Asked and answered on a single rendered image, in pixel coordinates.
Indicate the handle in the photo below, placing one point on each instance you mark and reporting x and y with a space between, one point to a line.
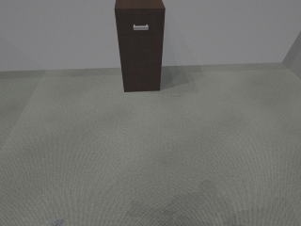
141 27

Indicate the drawer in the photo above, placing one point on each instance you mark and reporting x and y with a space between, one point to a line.
127 20

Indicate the cabinet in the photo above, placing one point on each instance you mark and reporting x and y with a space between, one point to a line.
141 56

